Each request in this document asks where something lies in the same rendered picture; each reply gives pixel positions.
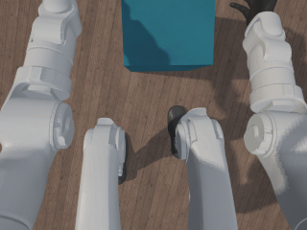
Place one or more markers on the robot right forearm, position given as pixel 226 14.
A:
pixel 270 67

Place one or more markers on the right robot upper arm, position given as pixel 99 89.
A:
pixel 279 140

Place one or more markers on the robot left forearm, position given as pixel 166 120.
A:
pixel 50 53

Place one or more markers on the left robot upper arm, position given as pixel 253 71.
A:
pixel 32 131

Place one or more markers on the right robot hand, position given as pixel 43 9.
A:
pixel 255 7

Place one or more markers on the left robot foot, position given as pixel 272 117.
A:
pixel 122 178

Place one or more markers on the carton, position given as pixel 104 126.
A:
pixel 168 35

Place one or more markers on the robot left thigh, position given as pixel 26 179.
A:
pixel 98 201

